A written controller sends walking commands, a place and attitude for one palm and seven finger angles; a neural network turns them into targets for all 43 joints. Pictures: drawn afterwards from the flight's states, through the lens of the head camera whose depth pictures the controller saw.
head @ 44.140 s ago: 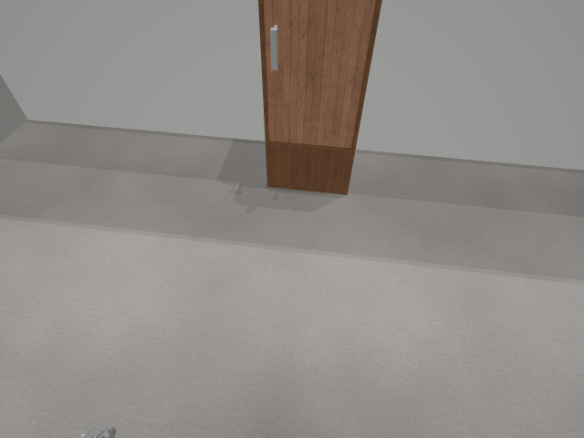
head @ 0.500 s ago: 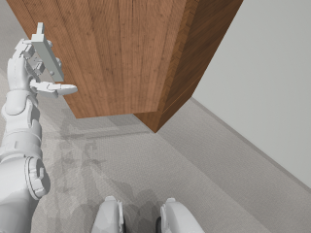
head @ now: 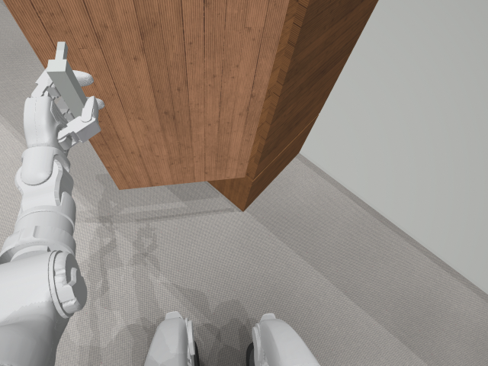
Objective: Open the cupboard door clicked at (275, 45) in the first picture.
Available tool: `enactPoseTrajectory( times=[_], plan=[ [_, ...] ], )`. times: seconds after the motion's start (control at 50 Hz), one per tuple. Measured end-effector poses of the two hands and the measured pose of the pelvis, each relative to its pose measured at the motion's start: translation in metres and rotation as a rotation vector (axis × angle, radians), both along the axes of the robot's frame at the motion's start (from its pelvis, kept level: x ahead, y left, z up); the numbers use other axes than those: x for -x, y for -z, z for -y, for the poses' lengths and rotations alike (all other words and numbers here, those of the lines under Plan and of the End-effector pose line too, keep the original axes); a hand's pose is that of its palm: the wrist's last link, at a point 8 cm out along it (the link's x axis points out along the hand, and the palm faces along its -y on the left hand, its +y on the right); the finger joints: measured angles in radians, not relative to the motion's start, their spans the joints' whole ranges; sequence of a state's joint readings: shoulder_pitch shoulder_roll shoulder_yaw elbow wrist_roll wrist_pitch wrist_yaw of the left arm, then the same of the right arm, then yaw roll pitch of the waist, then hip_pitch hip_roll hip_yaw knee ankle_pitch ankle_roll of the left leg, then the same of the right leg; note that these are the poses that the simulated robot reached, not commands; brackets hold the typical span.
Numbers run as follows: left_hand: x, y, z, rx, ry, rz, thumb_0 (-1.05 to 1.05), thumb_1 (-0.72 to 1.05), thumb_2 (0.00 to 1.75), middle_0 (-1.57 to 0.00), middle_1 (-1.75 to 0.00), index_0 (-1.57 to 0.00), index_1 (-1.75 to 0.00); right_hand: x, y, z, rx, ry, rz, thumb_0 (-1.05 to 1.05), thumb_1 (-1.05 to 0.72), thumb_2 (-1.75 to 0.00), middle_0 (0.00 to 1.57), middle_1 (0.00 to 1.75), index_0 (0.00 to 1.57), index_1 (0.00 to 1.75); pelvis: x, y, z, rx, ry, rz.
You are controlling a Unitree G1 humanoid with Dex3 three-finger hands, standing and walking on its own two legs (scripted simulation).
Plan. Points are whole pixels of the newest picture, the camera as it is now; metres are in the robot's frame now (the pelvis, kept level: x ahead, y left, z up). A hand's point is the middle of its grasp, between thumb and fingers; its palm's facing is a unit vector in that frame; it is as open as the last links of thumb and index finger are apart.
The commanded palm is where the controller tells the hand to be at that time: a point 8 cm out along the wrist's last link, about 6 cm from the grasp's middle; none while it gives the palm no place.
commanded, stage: pull the door open along its arc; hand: left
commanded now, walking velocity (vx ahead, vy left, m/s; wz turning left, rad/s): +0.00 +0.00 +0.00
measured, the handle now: (77, 90) +0.55 +0.24 +0.06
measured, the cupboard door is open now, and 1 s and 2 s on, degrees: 50 88 94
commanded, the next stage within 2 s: open thumb and fingers to let go in 1.12 s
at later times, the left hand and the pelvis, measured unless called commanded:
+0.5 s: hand (105, 163) +0.42 +0.18 +0.05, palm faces +0.13 -0.99 +0.02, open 6.2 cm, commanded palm +0.36 +0.23 +0.06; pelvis +0.01 -0.01 +0.02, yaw +0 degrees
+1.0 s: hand (170, 220) +0.32 +0.09 +0.06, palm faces +0.48 -0.88 +0.01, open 6.3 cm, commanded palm +0.25 +0.12 +0.06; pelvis +0.01 -0.04 +0.02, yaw +4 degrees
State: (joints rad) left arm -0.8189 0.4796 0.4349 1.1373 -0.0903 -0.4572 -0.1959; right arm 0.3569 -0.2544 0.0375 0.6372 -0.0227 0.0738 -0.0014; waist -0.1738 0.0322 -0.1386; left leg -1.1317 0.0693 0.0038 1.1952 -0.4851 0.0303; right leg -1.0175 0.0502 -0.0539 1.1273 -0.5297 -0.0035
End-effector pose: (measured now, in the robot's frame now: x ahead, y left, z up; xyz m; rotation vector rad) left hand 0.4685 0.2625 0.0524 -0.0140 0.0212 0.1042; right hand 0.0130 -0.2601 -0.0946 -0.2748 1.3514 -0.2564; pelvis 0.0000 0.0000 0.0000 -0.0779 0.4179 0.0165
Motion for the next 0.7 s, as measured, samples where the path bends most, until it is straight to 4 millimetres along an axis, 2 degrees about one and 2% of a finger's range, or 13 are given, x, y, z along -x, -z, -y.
enactPoseTrajectory(
  times=[0.22, 0.36, 0.48, 0.58, 0.7],
  plan=[
    [0.01, 0.0, 0.005, -0.008, -0.028, -0.001, 0.01, 0.71, 0.8, -0.34, -1.33, -0.35, -1.34, -0.003, 0.001, 0.003, -0.018, 0.001, 0.008, 0.0, -0.9, -0.9, 0.21, 0.3, 0.21, 0.29, -0.001, -0.002, 0.004, -0.008, 0.001, 0.012],
    [0.035, 0.0, 0.012, -0.015, -0.022, 0.008, 0.01, 0.71, 0.76, -0.33, -1.33, -0.33, -1.33, -0.015, -0.001, 0.005, -0.042, 0.006, 0.035, 0.0, -0.9, -0.9, 0.2, 0.3, 0.21, 0.29, -0.006, -0.009, 0.007, -0.019, 0.004, 0.031],
    [0.074, 0.0, 0.027, -0.005, 0.002, 0.016, 0.01, 0.69, 0.73, -0.32, -1.32, -0.32, -1.32, -0.047, -0.009, 0.004, -0.063, -0.019, 0.128, 0.01, -0.9, -0.9, 0.2, 0.3, 0.21, 0.29, -0.012, -0.017, 0.008, -0.03, 0.006, 0.062],
    [0.109, 0.001, 0.054, 0.06, -0.183, 0.027, 0.02, 0.67, 0.75, -0.33, -1.31, -0.34, -1.3, -0.088, -0.013, -0.001, -0.085, -0.098, 0.234, 0.01, -0.9, -0.9, 0.2, 0.3, 0.21, 0.29, -0.014, -0.021, 0.01, -0.041, 0.005, 0.081],
    [0.139, -0.001, 0.085, 0.029, -0.358, 0.026, 0.02, 0.66, 0.77, -0.35, -1.29, -0.34, -1.3, -0.134, -0.015, -0.013, -0.127, -0.196, 0.346, 0.01, -0.9, -0.9, 0.2, 0.3, 0.2, 0.29, -0.012, -0.018, 0.018, -0.056, -0.009, 0.105]
  ],
)
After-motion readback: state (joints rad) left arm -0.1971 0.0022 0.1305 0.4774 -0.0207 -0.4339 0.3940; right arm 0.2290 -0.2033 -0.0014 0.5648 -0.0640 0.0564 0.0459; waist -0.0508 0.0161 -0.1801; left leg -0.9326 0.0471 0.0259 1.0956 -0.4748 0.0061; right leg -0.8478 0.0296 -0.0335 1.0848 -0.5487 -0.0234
